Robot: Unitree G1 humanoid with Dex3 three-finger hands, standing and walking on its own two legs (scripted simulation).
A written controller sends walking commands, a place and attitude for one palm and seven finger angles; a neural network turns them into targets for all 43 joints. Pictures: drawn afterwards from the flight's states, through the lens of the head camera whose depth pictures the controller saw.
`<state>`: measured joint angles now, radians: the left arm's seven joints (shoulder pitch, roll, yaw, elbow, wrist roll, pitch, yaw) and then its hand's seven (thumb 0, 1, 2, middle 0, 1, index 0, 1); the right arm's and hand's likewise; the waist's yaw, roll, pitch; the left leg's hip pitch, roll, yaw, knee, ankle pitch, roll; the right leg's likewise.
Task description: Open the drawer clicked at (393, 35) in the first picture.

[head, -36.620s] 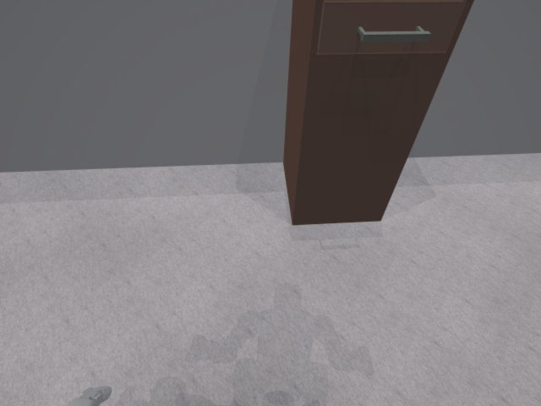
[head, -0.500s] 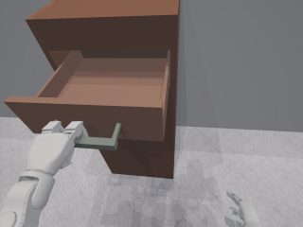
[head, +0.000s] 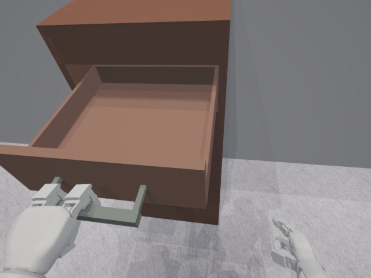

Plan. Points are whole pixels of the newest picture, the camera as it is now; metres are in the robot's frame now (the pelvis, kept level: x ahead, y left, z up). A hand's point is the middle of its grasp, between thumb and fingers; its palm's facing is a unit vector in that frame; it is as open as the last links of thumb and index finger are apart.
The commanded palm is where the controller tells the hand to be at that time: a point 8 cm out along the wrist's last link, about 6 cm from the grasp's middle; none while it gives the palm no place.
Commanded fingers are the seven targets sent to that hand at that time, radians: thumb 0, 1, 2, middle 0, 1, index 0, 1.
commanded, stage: pull the drawer open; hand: left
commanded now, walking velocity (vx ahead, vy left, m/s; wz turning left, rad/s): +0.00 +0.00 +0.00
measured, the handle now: (91, 200) +0.21 +0.20 +0.13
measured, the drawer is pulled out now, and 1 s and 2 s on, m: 0.29 0.29 0.28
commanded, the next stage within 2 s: open the thumb to release the handle in 0.36 s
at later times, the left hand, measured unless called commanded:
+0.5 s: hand (68, 229) +0.17 +0.23 +0.11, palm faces +0.06 -0.07 -1.00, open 5.6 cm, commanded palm +0.15 +0.24 +0.17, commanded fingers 0.00 0.69 0.81 -0.38 -1.33 -0.38 -1.33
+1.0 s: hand (66, 223) +0.18 +0.23 +0.11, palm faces +0.06 -0.03 -1.00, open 12.7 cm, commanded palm +0.15 +0.24 +0.17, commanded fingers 0.00 -0.50 0.30 -0.30 -1.20 -0.30 -1.20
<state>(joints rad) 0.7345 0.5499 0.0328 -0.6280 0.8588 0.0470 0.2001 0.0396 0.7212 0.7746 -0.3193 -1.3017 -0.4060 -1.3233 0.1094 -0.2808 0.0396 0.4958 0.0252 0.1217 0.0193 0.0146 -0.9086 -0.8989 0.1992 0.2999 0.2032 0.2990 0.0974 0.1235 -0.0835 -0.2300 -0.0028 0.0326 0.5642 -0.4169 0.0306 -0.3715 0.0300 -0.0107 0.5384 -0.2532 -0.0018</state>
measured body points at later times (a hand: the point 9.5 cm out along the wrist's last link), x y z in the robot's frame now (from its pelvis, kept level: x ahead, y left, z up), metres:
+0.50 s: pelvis -0.03 -0.01 +0.00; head -0.03 -0.05 +0.45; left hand +0.16 +0.23 +0.16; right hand +0.20 -0.19 -0.08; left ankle -0.08 +0.09 -0.73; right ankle +0.01 -0.12 -0.73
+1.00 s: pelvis -0.06 -0.03 +0.00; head -0.05 -0.08 +0.45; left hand +0.17 +0.23 +0.17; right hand +0.15 -0.24 -0.11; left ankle -0.08 +0.09 -0.73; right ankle +0.01 -0.12 -0.73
